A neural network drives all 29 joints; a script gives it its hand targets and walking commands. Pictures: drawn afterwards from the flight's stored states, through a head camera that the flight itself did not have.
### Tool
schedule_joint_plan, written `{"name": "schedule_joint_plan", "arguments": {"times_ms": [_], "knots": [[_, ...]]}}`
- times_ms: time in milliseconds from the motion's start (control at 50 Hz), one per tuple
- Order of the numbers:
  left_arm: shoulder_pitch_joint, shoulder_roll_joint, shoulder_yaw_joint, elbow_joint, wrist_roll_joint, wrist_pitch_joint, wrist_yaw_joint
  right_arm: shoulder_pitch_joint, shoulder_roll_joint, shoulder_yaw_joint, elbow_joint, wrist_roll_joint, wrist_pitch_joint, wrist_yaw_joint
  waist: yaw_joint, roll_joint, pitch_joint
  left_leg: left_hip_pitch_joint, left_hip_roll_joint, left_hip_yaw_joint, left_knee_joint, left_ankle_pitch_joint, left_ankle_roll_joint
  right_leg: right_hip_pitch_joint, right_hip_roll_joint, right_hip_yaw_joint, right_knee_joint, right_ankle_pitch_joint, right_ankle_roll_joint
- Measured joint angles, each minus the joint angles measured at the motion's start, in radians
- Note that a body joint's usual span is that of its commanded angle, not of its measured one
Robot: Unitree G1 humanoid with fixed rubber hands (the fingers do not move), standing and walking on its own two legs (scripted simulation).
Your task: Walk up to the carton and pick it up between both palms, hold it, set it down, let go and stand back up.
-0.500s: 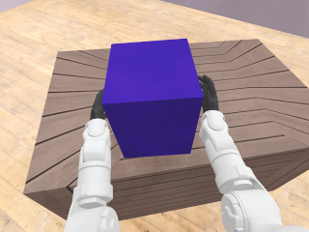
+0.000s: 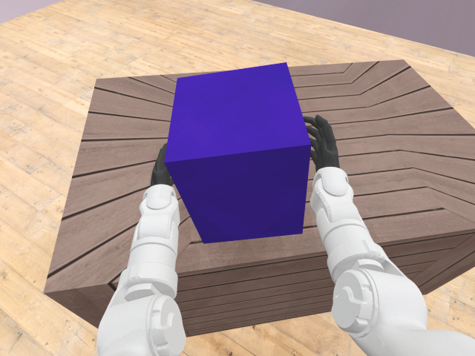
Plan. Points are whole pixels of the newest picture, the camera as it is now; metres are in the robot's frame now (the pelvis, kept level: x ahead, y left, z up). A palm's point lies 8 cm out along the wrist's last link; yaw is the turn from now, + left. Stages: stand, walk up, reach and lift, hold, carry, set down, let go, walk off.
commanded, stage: set down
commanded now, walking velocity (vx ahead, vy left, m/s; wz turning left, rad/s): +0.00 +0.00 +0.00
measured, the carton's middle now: (242, 159) +0.44 +0.01 +0.07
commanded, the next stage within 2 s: none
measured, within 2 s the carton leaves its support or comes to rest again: rests again in 1.60 s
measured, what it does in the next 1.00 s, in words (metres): stands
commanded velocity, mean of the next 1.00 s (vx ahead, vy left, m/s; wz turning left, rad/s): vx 0.00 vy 0.00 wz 0.00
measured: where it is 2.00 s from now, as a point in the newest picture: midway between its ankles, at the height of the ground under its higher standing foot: outside the picture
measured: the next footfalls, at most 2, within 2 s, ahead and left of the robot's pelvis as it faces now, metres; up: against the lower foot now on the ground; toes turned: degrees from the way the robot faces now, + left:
none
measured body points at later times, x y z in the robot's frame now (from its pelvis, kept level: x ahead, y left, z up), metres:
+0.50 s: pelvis +0.01 +0.00 +0.00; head +0.07 +0.02 +0.44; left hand +0.41 +0.15 +0.02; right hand +0.43 -0.13 +0.07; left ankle +0.01 +0.12 -0.75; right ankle -0.01 -0.11 -0.75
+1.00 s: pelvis +0.02 +0.00 -0.01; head +0.10 +0.01 +0.44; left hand +0.43 +0.15 +0.00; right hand +0.45 -0.14 +0.04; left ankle +0.01 +0.12 -0.75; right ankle -0.01 -0.11 -0.75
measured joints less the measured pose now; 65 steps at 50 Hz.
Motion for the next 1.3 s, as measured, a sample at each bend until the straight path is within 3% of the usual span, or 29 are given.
{"name": "schedule_joint_plan", "arguments": {"times_ms": [340,520,700,980,1300], "knots": [[-0.042,-0.018,0.086,0.080,0.025,-0.081,-0.003,-0.028,0.018,-0.082,-0.022,-0.093,0.004,0.024,0.014,0.011,-0.002,-0.057,0.002,0.018,-0.005,0.003,0.004,-0.072,0.001,0.017,0.014,0.000,0.002],[-0.006,-0.013,0.071,0.085,0.017,-0.128,0.000,-0.008,0.036,-0.101,-0.020,-0.129,-0.036,0.030,0.006,0.010,-0.021,-0.112,0.004,0.012,0.021,-0.017,0.002,-0.114,0.002,0.011,0.017,-0.010,0.002],[0.004,-0.006,0.030,0.109,-0.001,-0.176,0.029,0.001,0.016,-0.082,0.001,-0.116,-0.077,0.036,0.007,0.031,-0.063,-0.187,0.009,0.014,0.060,-0.042,0.001,-0.185,0.006,0.014,0.041,-0.026,0.003],[-0.029,0.015,0.056,0.227,-0.028,-0.297,0.036,-0.005,0.006,-0.067,0.029,-0.138,-0.131,0.015,-0.002,0.051,-0.088,-0.247,0.001,0.008,0.057,-0.031,0.005,-0.254,-0.002,0.006,0.065,-0.031,0.006],[-0.089,0.035,0.084,0.282,-0.008,-0.336,0.035,-0.049,0.009,-0.128,0.056,-0.169,-0.148,0.015,0.003,0.037,-0.083,-0.293,0.002,0.022,0.051,-0.004,0.010,-0.308,-0.002,0.019,0.066,-0.003,0.006]]}}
